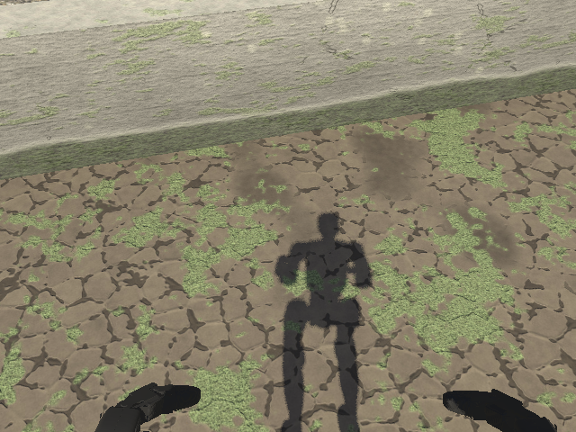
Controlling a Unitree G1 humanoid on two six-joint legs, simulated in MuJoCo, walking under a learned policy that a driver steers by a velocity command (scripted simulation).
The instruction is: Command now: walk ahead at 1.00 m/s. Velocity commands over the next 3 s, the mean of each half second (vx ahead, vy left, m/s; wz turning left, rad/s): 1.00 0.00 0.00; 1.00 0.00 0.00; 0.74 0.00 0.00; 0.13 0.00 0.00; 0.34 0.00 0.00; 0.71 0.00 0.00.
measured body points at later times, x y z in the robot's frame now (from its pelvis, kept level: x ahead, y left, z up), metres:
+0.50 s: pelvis +0.01 +0.00 +0.00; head +0.00 +0.00 +0.45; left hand +0.25 +0.18 -0.06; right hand +0.22 -0.20 -0.05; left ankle +0.01 +0.07 -0.73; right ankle +0.06 -0.14 -0.73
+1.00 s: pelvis +0.01 -0.01 +0.00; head +0.01 +0.00 +0.45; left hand +0.26 +0.18 -0.06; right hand +0.22 -0.21 -0.05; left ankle +0.00 +0.07 -0.73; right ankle +0.06 -0.14 -0.73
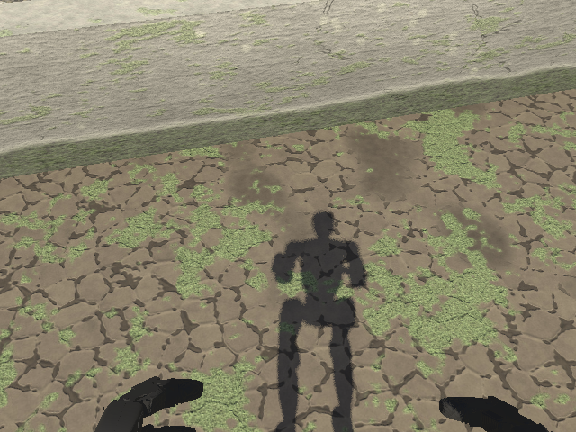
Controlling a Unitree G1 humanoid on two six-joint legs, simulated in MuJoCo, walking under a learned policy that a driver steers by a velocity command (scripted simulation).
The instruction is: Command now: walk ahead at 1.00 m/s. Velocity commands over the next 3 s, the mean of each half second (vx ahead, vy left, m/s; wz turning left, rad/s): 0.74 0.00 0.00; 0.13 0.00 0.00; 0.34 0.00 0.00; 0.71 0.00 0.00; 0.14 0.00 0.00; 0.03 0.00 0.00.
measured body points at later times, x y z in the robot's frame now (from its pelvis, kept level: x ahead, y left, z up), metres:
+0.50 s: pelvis +0.02 +0.00 +0.00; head +0.00 +0.01 +0.45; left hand +0.21 +0.20 -0.09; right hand +0.19 -0.20 -0.08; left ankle -0.01 +0.08 -0.73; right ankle +0.05 -0.13 -0.73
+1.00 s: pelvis +0.03 +0.02 +0.01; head +0.04 +0.03 +0.46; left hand +0.19 +0.23 -0.11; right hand +0.18 -0.20 -0.09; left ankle -0.01 +0.08 -0.73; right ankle +0.05 -0.13 -0.73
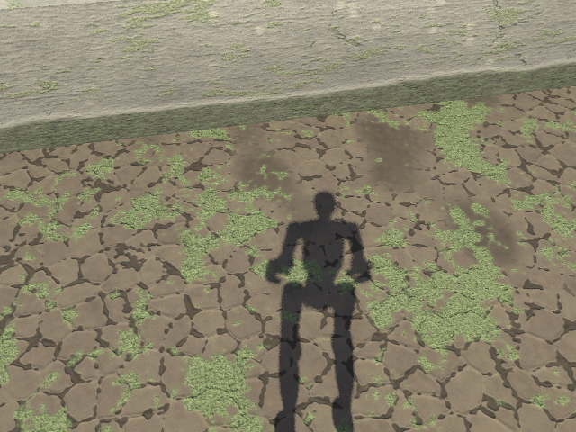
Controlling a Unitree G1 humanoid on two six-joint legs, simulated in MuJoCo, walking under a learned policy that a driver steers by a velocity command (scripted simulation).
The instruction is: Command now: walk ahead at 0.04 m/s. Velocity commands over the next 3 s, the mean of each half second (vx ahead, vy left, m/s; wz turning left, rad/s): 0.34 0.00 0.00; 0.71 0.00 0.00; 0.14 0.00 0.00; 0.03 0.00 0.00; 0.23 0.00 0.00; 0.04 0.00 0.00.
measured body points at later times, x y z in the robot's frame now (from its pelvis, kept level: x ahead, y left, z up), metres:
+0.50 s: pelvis +0.00 -0.01 -0.02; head +0.01 -0.02 +0.43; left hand +0.21 +0.18 -0.10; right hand +0.17 -0.22 -0.11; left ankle -0.04 +0.07 -0.74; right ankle +0.02 -0.14 -0.74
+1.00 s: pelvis +0.01 -0.04 -0.02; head -0.01 -0.04 +0.43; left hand +0.22 +0.14 -0.09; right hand +0.17 -0.24 -0.10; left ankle -0.04 +0.07 -0.74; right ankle +0.02 -0.14 -0.74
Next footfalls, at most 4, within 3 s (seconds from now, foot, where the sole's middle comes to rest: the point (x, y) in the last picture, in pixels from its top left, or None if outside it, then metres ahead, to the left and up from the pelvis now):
none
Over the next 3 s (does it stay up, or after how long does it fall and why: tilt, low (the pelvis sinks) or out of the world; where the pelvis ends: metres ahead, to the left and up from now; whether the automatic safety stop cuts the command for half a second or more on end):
stays up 0.01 -0.02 0.01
